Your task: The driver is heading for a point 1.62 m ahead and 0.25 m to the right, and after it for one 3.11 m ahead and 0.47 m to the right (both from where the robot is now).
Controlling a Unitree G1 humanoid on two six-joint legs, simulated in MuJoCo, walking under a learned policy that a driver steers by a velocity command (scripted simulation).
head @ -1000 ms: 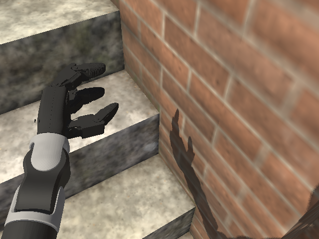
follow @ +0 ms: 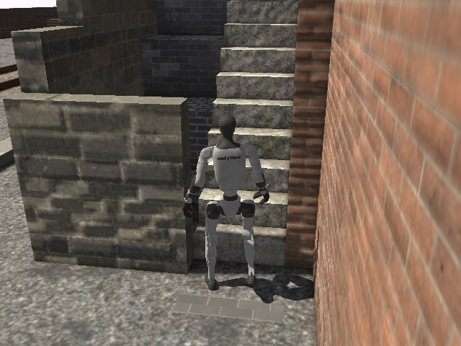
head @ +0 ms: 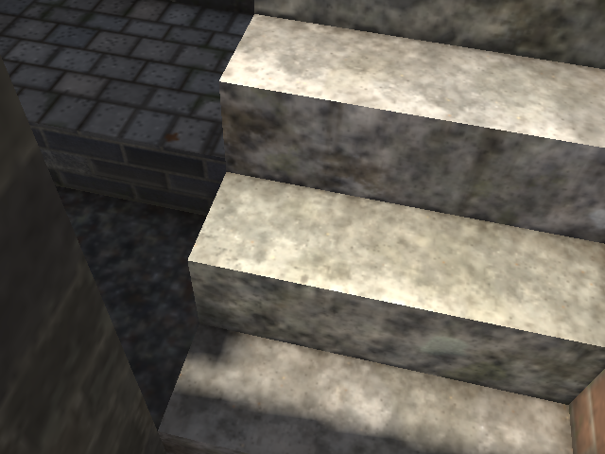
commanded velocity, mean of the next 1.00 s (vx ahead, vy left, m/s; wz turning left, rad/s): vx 0.22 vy -0.08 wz -0.13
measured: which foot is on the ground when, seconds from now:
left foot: down 0.00-0.14, up 0.16-1.00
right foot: up 0.00-0.14, down 0.16-1.00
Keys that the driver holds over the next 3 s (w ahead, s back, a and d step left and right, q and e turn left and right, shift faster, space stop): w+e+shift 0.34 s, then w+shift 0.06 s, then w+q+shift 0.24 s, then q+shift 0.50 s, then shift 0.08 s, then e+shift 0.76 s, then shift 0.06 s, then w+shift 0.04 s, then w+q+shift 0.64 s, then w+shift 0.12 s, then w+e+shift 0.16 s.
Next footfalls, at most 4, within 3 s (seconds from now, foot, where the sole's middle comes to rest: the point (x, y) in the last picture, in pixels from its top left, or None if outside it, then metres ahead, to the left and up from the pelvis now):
0.16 right None -0.05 -0.18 -0.77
1.26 left None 0.10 0.04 -0.77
1.94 right None -0.01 -0.15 -0.77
2.38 left None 0.08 0.08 -0.77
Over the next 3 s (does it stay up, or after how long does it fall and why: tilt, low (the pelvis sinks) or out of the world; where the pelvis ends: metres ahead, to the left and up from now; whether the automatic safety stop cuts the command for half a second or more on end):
stays up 0.17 0.02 0.01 its command is cut before an obstacle from the start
